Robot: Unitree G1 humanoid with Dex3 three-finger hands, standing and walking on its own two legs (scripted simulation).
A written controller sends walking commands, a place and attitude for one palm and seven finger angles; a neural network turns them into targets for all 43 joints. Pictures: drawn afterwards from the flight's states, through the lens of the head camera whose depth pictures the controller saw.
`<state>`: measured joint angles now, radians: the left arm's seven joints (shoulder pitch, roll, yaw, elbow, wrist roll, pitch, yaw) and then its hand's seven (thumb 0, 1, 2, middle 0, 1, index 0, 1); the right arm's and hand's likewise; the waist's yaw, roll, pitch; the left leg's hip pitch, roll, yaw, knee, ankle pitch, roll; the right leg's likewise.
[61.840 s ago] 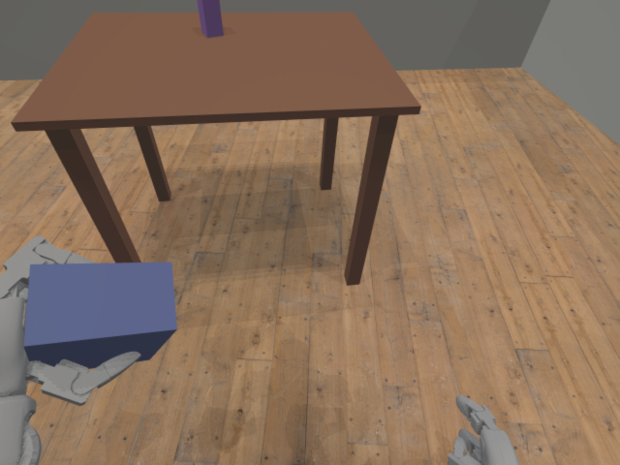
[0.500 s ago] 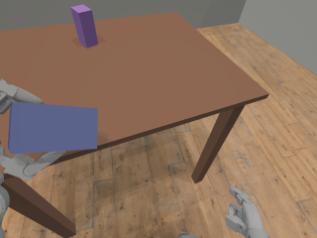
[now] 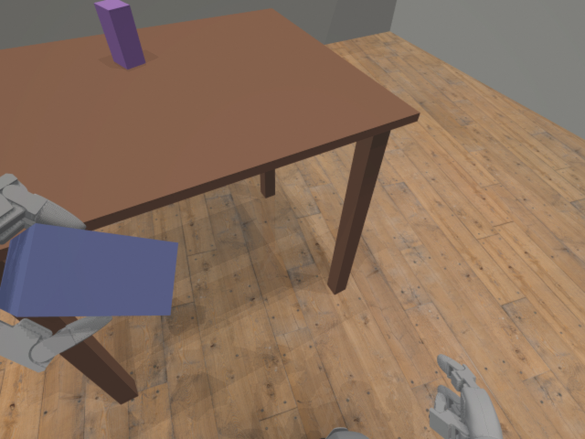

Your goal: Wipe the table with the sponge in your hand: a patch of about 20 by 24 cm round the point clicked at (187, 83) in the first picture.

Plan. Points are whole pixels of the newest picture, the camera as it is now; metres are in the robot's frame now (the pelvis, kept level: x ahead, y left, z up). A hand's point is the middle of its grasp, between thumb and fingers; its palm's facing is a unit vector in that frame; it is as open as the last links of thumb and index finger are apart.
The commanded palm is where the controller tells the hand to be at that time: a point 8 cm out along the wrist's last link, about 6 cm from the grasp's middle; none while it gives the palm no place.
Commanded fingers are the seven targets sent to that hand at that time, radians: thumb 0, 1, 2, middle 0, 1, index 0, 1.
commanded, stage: stop stepping back and stand still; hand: left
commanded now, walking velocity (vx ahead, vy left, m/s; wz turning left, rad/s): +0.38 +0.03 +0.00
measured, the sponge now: (104, 276) +0.24 +0.18 +0.18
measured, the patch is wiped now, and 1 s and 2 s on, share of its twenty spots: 1.00 1.00 1.00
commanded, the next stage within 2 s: stand and wait in 1.18 s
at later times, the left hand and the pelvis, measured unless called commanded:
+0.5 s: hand out of the picture +0.10 +0.20 +0.24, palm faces +0.38 -0.84 -0.39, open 10.5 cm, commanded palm +0.06 +0.27 +0.27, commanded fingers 0.00 0.10 1.30 -1.20 -1.60 -1.20 -1.60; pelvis -0.10 -0.02 +0.00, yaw +1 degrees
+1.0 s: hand out of the picture +0.12 +0.21 +0.26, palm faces +0.47 -0.78 -0.42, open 10.5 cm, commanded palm +0.08 +0.26 +0.27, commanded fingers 0.00 0.10 1.30 -1.20 -1.60 -1.20 -1.60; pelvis -0.08 -0.02 +0.01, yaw +1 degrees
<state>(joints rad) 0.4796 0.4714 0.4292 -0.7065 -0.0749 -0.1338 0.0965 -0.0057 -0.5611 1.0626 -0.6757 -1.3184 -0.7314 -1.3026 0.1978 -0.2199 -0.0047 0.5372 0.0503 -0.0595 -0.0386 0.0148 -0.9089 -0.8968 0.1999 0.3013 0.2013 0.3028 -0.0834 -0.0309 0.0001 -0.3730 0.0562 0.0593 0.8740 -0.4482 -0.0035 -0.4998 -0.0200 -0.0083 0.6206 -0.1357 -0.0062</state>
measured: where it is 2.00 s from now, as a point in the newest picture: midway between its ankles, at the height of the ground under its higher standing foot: outside the picture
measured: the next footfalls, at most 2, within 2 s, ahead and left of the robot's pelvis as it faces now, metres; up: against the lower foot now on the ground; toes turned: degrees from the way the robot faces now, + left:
left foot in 0.02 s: -0.03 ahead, +0.11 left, +0.00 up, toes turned +4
right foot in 0.28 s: -0.02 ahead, -0.14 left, +0.00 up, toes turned -1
